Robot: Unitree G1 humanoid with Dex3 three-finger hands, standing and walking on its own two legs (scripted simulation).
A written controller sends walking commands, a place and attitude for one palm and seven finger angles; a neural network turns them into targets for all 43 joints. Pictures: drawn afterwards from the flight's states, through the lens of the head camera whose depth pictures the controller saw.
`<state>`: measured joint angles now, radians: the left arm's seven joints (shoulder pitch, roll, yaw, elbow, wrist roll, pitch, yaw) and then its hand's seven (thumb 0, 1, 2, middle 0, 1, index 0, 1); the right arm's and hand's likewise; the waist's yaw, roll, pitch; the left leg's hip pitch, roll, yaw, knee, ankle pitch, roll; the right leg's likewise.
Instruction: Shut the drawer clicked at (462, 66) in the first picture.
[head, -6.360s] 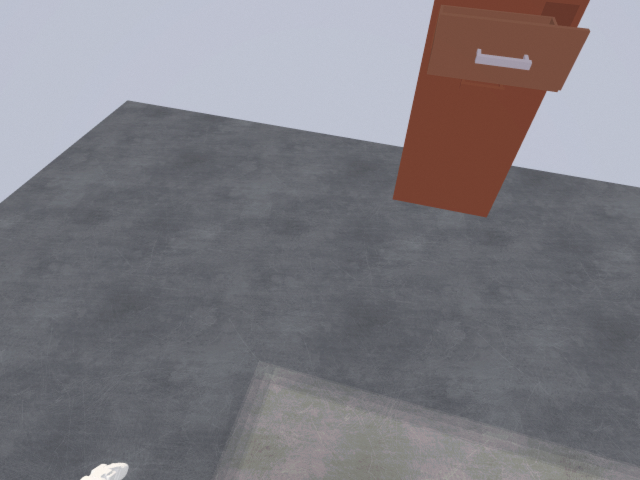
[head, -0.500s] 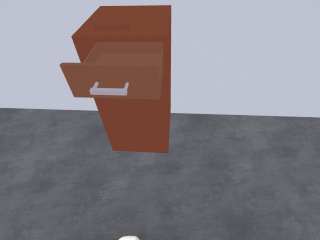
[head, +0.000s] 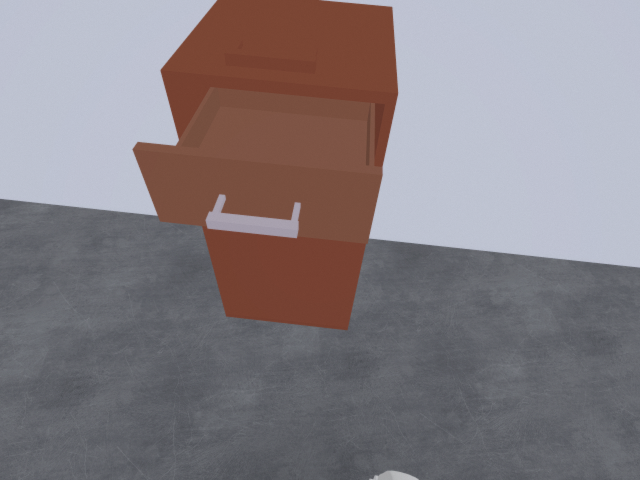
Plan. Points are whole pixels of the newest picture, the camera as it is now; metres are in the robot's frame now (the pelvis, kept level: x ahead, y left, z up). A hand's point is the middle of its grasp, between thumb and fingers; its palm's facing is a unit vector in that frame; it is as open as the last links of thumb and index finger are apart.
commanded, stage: take the last steps up to it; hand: left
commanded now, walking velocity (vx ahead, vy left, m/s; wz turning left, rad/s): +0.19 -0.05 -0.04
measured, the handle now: (255, 215) +0.50 +0.15 +0.02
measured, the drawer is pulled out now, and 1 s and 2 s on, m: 0.20 0.20 0.20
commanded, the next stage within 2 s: come to a stop and stand still in 0.10 s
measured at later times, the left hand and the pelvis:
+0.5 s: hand (220, 449) +0.19 +0.16 -0.17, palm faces +0.03 -0.97 -0.25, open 7.2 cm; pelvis +0.10 -0.02 +0.00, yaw +0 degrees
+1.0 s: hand out of the picture +0.05 +0.21 -0.18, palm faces +0.03 -0.98 -0.22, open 7.3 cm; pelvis +0.06 +0.03 +0.00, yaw -1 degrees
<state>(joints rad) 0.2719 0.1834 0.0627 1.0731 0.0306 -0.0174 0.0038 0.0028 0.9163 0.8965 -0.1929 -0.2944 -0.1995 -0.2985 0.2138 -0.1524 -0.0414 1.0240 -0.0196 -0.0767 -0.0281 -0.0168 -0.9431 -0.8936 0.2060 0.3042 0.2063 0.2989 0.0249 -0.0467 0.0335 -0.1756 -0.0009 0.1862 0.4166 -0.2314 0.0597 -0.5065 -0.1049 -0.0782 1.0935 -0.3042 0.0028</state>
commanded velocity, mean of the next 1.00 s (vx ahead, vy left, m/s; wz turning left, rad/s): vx -0.05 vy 0.02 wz -0.01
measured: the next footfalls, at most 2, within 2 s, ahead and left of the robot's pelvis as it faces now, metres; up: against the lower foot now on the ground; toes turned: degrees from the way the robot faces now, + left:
right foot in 0.26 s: +0.20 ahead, -0.13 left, +0.00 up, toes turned -8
left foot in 0.68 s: +0.13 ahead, +0.09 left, +0.00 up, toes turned +3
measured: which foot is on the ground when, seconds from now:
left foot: down 0.00-0.26, up 0.28-0.66, down 0.68-1.00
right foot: up 0.00-0.24, down 0.26-0.68, up 0.70-0.98, down 1.00-1.00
